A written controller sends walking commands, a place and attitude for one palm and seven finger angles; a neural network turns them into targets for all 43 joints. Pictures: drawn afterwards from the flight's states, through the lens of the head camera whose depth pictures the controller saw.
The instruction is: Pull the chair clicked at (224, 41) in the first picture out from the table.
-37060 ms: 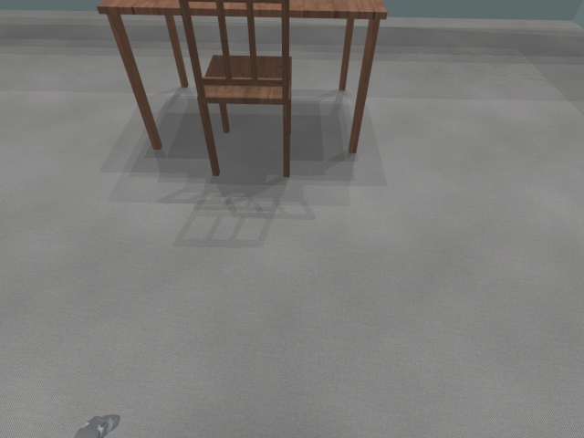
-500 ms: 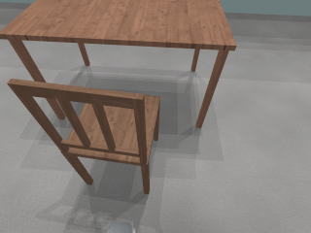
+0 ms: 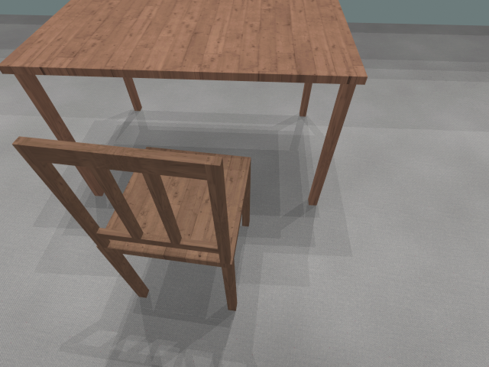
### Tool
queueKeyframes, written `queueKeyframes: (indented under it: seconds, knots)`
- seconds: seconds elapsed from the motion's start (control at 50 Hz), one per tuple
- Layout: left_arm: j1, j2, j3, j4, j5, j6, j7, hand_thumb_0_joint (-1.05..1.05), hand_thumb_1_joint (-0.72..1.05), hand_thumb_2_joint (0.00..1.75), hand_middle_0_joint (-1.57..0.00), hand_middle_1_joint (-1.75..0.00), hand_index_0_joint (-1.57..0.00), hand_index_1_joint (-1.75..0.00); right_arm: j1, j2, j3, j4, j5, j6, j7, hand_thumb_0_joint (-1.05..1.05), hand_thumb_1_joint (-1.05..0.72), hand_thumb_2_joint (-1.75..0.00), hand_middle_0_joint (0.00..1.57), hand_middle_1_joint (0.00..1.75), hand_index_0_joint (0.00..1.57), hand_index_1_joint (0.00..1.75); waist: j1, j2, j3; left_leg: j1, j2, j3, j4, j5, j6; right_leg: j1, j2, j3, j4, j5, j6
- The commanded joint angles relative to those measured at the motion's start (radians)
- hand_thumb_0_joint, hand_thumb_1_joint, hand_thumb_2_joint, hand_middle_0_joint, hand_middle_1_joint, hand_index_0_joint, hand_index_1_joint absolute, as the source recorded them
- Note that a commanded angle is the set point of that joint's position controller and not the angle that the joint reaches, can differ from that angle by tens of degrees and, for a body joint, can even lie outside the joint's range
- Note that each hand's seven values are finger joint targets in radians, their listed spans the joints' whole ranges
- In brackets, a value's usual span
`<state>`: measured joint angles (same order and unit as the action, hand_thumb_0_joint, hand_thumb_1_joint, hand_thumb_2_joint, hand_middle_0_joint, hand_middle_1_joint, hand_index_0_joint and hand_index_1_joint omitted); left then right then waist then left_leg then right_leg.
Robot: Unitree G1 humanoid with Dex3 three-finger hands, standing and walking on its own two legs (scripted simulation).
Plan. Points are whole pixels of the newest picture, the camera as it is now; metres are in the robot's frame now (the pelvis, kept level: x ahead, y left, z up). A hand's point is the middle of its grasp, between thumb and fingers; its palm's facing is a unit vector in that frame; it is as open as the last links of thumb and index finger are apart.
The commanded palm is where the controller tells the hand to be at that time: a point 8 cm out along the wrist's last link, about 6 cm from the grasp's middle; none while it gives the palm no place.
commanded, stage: come to a stop and stand still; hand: left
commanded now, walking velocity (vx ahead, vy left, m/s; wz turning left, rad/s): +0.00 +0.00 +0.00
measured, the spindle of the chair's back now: (120, 205) +0.45 +0.32 -0.10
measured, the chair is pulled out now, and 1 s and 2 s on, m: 0.30 0.30 0.30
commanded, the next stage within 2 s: look again from close up in 0.56 s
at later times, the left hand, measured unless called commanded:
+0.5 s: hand out of the picture -0.04 +0.18 -0.17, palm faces +0.00 -0.98 -0.22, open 7.4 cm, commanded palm none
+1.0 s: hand out of the picture -0.03 +0.18 -0.18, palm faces +0.01 -0.99 -0.16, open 7.4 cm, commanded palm none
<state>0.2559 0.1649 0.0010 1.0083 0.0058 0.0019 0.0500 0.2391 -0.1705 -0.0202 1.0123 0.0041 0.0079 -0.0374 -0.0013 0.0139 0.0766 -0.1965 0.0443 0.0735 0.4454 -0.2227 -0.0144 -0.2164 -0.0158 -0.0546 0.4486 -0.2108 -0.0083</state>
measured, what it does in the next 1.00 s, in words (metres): stands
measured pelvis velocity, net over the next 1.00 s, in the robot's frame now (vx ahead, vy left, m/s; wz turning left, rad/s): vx -0.03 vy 0.01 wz -0.03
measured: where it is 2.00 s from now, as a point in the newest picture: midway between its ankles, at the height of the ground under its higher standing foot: outside the picture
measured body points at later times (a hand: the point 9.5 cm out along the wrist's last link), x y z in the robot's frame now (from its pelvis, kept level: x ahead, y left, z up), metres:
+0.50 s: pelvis -0.05 +0.00 -0.01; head -0.04 -0.01 +0.44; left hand -0.03 +0.23 -0.16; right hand -0.07 -0.22 -0.17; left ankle +0.00 +0.12 -0.74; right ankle +0.02 -0.11 -0.74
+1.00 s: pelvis -0.03 +0.01 +0.00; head -0.03 +0.02 +0.45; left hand -0.03 +0.23 -0.17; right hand -0.05 -0.20 -0.16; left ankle +0.01 +0.12 -0.74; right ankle +0.02 -0.11 -0.74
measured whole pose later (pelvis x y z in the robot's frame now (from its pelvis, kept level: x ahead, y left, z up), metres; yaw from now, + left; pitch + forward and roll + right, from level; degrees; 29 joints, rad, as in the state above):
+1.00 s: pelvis -0.03 +0.01 +0.00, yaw -2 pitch -1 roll +0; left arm 0.33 0.14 0.00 1.07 0.02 0.00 0.02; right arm 0.33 -0.12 0.00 1.09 -0.02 -0.01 -0.02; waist 0.00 -0.02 0.01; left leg -0.27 0.01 0.08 0.49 -0.21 0.01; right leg -0.30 -0.01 0.01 0.49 -0.19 0.00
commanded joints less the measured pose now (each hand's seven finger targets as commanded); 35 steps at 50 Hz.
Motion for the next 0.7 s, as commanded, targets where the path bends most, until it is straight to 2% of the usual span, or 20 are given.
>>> queueKeyframes:
  seconds: [0.0,0.02,0.06,0.1,0.12,0.16,0.24,0.3,0.34,0.38,0.4,0.42,0.5,0.56,0.6,0.62,0.68]
  knots:
    - [0.032,0.170,0.039,-0.075,0.011,-0.023,0.009,0.00,0.90,0.90,-0.20,-0.30,-0.20,-0.30,0.074,-0.077,-0.023,-0.093,-0.011,-0.013,0.019,0.00,-0.90,-0.90,0.20,0.30,0.20,0.30,-0.029,-0.019,-0.194,0.002,0.027,-0.031,0.047,-0.032,0.013,0.018,-0.174,0.185,-0.010,0.176,-0.071]
    - [0.009,0.161,0.032,-0.084,0.012,-0.019,0.004,0.00,0.90,0.90,-0.20,-0.30,-0.20,-0.30,0.081,-0.071,-0.016,-0.091,-0.018,-0.009,0.023,0.00,-0.90,-0.90,0.20,0.30,0.20,0.30,-0.034,0.001,-0.144,0.016,0.028,-0.027,0.041,-0.038,0.013,-0.047,-0.150,0.168,-0.038,0.021,-0.068]
    - [0.003,0.148,0.029,-0.089,0.015,-0.007,-0.002,0.00,0.90,0.90,-0.20,-0.30,-0.20,-0.30,0.079,-0.087,-0.017,-0.092,-0.023,-0.007,0.028,0.00,-0.90,-0.90,0.20,0.30,0.20,0.30,-0.026,-0.007,-0.013,-0.067,0.056,-0.076,-0.006,-0.103,0.033,-0.144,-0.098,0.151,-0.054,-0.208,-0.046]
    - [0.018,0.142,0.025,-0.087,0.018,0.002,-0.007,0.00,0.90,0.90,-0.20,-0.30,-0.20,-0.30,0.078,-0.105,-0.015,-0.099,-0.027,-0.003,0.031,0.00,-0.90,-0.90,0.20,0.30,0.20,0.30,-0.016,-0.052,0.081,-0.154,0.056,-0.096,-0.052,-0.224,0.041,-0.178,-0.073,0.148,-0.065,-0.314,-0.039]
    - [0.021,0.142,0.024,-0.085,0.019,0.003,-0.010,0.00,0.90,0.90,-0.20,-0.30,-0.20,-0.30,0.076,-0.104,-0.014,-0.096,-0.031,-0.001,0.033,0.00,-0.90,-0.90,0.20,0.30,0.20,0.30,-0.012,-0.043,0.115,-0.173,0.053,-0.098,-0.071,-0.252,0.042,-0.201,-0.071,0.150,-0.078,-0.349,-0.042]
    - [0.040,0.146,0.027,-0.089,0.019,0.006,-0.011,0.00,0.90,0.90,-0.20,-0.30,-0.20,-0.30,0.098,-0.117,-0.012,-0.092,-0.033,-0.002,0.035,0.00,-0.90,-0.90,0.20,0.30,0.20,0.30,-0.010,-0.057,0.117,-0.195,0.045,-0.100,-0.082,-0.304,0.043,-0.206,-0.064,0.156,-0.075,-0.389,-0.038]
    - [0.060,0.139,0.032,-0.088,0.018,0.010,-0.016,0.00,0.90,0.90,-0.20,-0.30,-0.20,-0.30,0.107,-0.120,-0.011,-0.082,-0.037,0.001,0.035,0.00,-0.90,-0.90,0.20,0.30,0.20,0.30,-0.006,-0.019,0.102,-0.211,0.045,-0.108,-0.105,-0.355,0.045,-0.212,-0.048,0.152,-0.056,-0.400,-0.033]
    - [0.075,0.121,0.035,-0.081,0.016,0.006,-0.022,0.00,0.90,0.90,-0.20,-0.30,-0.20,-0.30,0.108,-0.126,-0.013,-0.073,-0.035,-0.003,0.031,0.00,-0.90,-0.90,0.20,0.30,0.20,0.30,0.002,-0.031,0.006,-0.197,0.047,-0.109,-0.108,-0.348,0.047,-0.133,-0.033,0.138,-0.014,-0.328,-0.024]
    - [0.075,0.109,0.034,-0.076,0.015,0.005,-0.024,0.00,0.90,0.90,-0.20,-0.30,-0.20,-0.30,0.103,-0.122,-0.013,-0.064,-0.034,-0.006,0.028,0.00,-0.90,-0.90,0.20,0.30,0.20,0.30,0.002,-0.003,-0.029,-0.187,0.054,-0.119,-0.121,-0.349,0.047,-0.104,-0.025,0.129,0.006,-0.287,-0.023]
    - [0.085,0.102,0.033,-0.063,0.015,0.003,-0.027,0.00,0.90,0.90,-0.20,-0.30,-0.20,-0.30,0.098,-0.121,-0.014,-0.056,-0.031,-0.011,0.026,0.00,-0.90,-0.90,0.20,0.30,0.20,0.30,0.007,-0.001,-0.062,-0.184,0.059,-0.122,-0.120,-0.355,0.049,-0.077,-0.029,0.129,0.008,-0.269,-0.022]
    - [0.085,0.100,0.033,-0.059,0.016,0.001,-0.028,0.00,0.90,0.90,-0.20,-0.30,-0.20,-0.30,0.097,-0.117,-0.014,-0.052,-0.031,-0.011,0.025,0.00,-0.90,-0.90,0.20,0.30,0.20,0.30,0.007,-0.009,-0.056,-0.185,0.052,-0.117,-0.108,-0.349,0.046,-0.079,-0.031,0.143,-0.001,-0.274,-0.025]
    - [0.081,0.103,0.031,-0.051,0.016,0.001,-0.029,0.00,0.90,0.90,-0.20,-0.30,-0.20,-0.30,0.089,-0.109,-0.014,-0.045,-0.030,-0.008,0.024,0.00,-0.90,-0.90,0.20,0.30,0.20,0.30,0.005,-0.034,-0.022,-0.189,0.049,-0.112,-0.102,-0.347,0.045,-0.105,-0.035,0.148,-0.025,-0.296,-0.028]
    - [0.081,0.106,0.027,-0.028,0.013,-0.012,-0.027,0.00,0.90,0.90,-0.20,-0.30,-0.20,-0.30,0.143,-0.081,-0.009,-0.011,-0.027,-0.015,0.024,0.00,-0.90,-0.90,0.20,0.30,0.20,0.30,-0.018,-0.074,-0.031,-0.094,0.014,-0.070,-0.009,-0.220,0.036,-0.180,-0.083,0.225,-0.105,-0.358,-0.051]
    - [0.075,0.108,0.021,-0.012,0.010,-0.018,-0.025,0.00,0.90,0.90,-0.20,-0.30,-0.20,-0.30,0.160,-0.073,-0.003,0.009,-0.024,-0.020,0.022,0.00,-0.90,-0.90,0.20,0.30,0.20,0.30,-0.025,-0.054,-0.007,-0.070,0.020,-0.076,-0.016,-0.191,0.035,-0.206,-0.085,0.228,-0.125,-0.354,-0.053]
    - [0.082,0.110,0.023,-0.005,0.013,-0.014,-0.022,0.00,0.90,0.90,-0.20,-0.30,-0.20,-0.30,0.173,-0.072,-0.003,0.015,-0.025,-0.016,0.024,0.00,-0.90,-0.90,0.20,0.30,0.20,0.30,-0.024,-0.062,0.019,-0.095,0.022,-0.083,-0.030,-0.246,0.036,-0.222,-0.085,0.225,-0.144,-0.418,-0.048]
    - [0.085,0.106,0.021,0.000,0.015,-0.012,-0.022,0.00,0.90,0.90,-0.20,-0.30,-0.20,-0.30,0.161,-0.065,-0.004,0.018,-0.025,-0.012,0.024,0.00,-0.90,-0.90,0.20,0.30,0.20,0.30,-0.021,-0.069,0.058,-0.099,0.023,-0.088,-0.037,-0.246,0.036,-0.247,-0.081,0.229,-0.156,-0.428,-0.049]
    - [0.102,0.095,0.022,0.014,0.013,-0.011,-0.021,0.00,0.90,0.90,-0.20,-0.30,-0.20,-0.30,0.178,-0.062,-0.003,0.031,-0.027,-0.012,0.023,0.00,-0.90,-0.90,0.20,0.30,0.20,0.30,-0.024,-0.063,0.050,-0.085,0.017,-0.079,-0.025,-0.216,0.035,-0.253,-0.079,0.228,-0.153,-0.414,-0.045]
